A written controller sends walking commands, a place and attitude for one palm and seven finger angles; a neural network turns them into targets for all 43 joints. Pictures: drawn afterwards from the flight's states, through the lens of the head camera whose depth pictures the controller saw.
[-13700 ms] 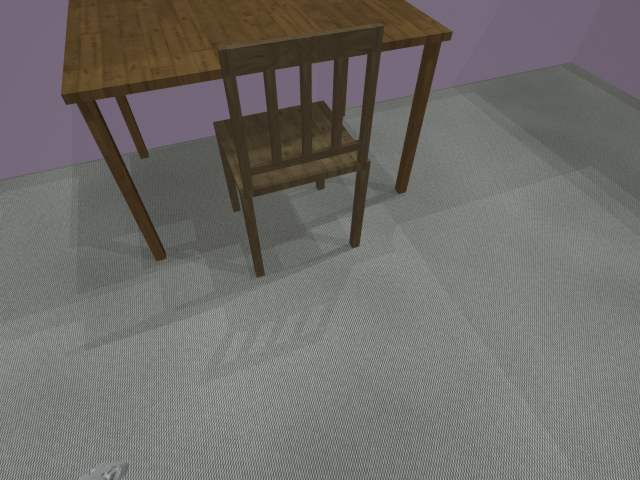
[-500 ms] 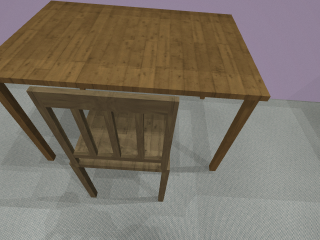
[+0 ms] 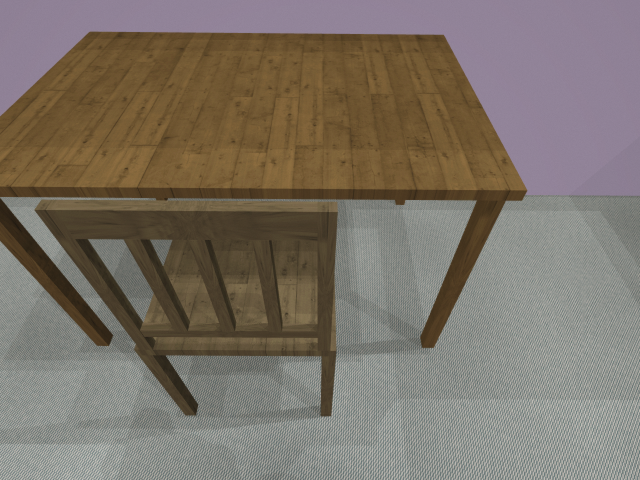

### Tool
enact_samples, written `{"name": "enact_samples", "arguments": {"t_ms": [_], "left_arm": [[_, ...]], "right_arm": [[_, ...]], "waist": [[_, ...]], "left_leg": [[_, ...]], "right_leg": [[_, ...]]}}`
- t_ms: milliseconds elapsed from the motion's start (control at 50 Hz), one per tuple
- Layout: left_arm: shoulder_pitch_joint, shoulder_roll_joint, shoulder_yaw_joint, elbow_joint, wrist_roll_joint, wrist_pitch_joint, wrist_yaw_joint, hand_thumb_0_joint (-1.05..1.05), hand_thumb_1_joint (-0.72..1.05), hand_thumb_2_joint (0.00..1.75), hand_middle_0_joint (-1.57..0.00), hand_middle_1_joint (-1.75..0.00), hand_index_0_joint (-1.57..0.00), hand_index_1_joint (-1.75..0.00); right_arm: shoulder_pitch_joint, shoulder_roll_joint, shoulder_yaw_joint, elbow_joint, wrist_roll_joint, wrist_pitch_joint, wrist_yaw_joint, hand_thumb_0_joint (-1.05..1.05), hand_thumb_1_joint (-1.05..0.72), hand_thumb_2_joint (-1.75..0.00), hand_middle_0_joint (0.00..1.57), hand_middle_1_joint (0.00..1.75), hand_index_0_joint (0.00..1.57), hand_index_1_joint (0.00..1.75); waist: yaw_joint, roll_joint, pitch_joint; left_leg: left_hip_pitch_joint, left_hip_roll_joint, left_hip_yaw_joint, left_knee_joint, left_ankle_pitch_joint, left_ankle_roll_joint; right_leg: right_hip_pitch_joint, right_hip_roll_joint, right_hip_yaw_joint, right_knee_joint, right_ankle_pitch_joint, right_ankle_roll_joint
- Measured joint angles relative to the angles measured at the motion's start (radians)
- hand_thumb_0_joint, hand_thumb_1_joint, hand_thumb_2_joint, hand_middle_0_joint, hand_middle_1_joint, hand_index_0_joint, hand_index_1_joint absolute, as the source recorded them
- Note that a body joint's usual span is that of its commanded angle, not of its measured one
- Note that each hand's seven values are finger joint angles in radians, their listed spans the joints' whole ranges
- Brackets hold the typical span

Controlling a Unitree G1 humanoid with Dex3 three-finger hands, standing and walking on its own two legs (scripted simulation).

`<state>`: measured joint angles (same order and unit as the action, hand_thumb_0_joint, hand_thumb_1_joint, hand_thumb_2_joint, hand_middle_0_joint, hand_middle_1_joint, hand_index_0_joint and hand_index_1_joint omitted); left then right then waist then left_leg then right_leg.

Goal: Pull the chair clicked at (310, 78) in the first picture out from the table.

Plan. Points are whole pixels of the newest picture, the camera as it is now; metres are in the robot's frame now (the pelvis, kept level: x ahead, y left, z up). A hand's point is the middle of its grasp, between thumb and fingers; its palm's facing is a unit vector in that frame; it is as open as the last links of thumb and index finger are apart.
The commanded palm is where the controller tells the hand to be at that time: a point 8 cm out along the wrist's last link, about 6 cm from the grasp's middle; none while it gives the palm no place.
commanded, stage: come to a stop and stand still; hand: left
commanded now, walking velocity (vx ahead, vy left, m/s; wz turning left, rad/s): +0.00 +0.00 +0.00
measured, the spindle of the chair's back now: (216, 287) +0.44 +0.20 -0.10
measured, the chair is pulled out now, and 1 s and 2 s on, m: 0.00 0.00 0.00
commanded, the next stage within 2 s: look again from close up in 0.44 s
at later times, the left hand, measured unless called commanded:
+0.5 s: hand out of the picture +0.03 +0.16 -0.17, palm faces -0.01 -0.98 -0.17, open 7.4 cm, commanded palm none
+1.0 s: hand out of the picture +0.02 +0.17 -0.17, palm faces -0.01 -0.98 -0.18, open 7.4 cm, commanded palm none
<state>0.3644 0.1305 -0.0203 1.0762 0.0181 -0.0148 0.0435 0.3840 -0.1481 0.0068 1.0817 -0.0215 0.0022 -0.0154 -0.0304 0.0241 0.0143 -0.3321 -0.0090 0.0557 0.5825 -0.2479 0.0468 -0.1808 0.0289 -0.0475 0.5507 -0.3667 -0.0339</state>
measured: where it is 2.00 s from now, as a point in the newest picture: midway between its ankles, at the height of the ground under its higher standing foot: outside the picture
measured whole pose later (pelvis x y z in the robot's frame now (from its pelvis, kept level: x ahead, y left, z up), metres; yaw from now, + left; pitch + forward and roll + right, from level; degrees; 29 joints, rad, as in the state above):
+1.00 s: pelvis +0.03 +0.00 +0.01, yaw -1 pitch -1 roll +1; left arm 0.34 0.17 -0.03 1.07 0.01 -0.02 0.04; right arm 0.24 -0.15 0.03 1.15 -0.01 -0.03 -0.03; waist 0.01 -0.04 0.03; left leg -0.20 -0.02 0.08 0.42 -0.21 0.04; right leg -0.06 0.02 -0.02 0.39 -0.32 -0.03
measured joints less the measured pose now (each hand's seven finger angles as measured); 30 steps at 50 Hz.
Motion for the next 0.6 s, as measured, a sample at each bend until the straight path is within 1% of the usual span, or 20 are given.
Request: {"name": "enact_samples", "arguments": {"t_ms": [140, 180, 360, 600], "left_arm": [[-0.034, 0.006, -0.005, -0.014, -0.005, -0.012, 0.004, 0.01, 0.91, 0.90, -0.20, -0.30, -0.20, -0.30], [-0.042, 0.007, -0.006, -0.015, -0.002, -0.010, 0.008, 0.01, 0.91, 0.90, -0.20, -0.30, -0.20, -0.30], [-0.045, 0.025, -0.005, -0.018, -0.002, -0.010, 0.005, 0.01, 0.91, 0.90, -0.20, -0.30, -0.20, -0.30], [-0.036, 0.038, -0.008, -0.015, -0.001, -0.009, 0.002, 0.01, 0.91, 0.90, -0.20, -0.30, -0.20, -0.30]], "right_arm": [[-0.052, 0.030, 0.018, 0.019, 0.007, -0.021, -0.004, 0.00, -0.91, -0.89, 0.20, 0.30, 0.20, 0.30], [-0.069, 0.025, 0.019, 0.031, 0.001, -0.017, -0.012, 0.01, -0.93, -0.89, 0.20, 0.30, 0.20, 0.30], [-0.129, -0.006, 0.010, 0.030, 0.011, -0.026, -0.013, 0.01, -0.93, -0.89, 0.20, 0.30, 0.20, 0.30], [-0.175, -0.009, 0.014, 0.027, 0.014, -0.030, -0.013, 0.00, -0.92, -0.89, 0.20, 0.30, 0.20, 0.30]], "waist": [[0.016, -0.023, 0.005], [0.019, -0.028, 0.004], [0.030, -0.056, 0.006], [0.040, -0.067, 0.006]], "left_leg": [[0.044, -0.003, 0.012, -0.045, 0.005, -0.005], [0.055, -0.005, 0.013, -0.054, 0.004, -0.006], [0.093, -0.004, 0.019, -0.090, 0.005, -0.011], [0.121, -0.006, 0.021, -0.130, 0.016, -0.014]], "right_leg": [[0.035, -0.003, 0.014, -0.034, 0.004, -0.002], [0.045, -0.004, 0.015, -0.043, 0.003, -0.002], [0.083, -0.003, 0.024, -0.084, 0.010, -0.003], [0.113, -0.003, 0.027, -0.132, 0.026, -0.003]]}}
